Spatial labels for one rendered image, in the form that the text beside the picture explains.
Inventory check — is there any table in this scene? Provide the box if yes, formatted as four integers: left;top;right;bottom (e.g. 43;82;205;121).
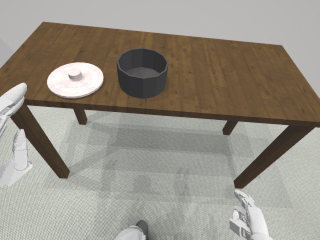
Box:
0;21;320;189

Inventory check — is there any lid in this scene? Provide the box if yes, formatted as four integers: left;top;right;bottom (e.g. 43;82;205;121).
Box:
47;62;104;99

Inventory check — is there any robot left hand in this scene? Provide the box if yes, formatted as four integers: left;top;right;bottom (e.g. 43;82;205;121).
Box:
0;82;33;188

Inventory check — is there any knob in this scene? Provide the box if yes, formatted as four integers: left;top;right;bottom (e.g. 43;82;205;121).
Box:
67;68;82;80

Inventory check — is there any pot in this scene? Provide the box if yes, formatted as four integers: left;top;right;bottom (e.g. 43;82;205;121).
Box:
116;48;169;98

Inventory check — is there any left robot foot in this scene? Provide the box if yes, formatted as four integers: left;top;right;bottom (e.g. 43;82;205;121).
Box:
135;220;148;240

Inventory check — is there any robot right hand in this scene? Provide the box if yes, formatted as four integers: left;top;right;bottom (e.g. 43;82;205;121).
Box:
229;189;269;240

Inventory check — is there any robot left thigh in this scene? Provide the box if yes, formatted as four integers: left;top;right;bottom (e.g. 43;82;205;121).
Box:
114;228;146;240

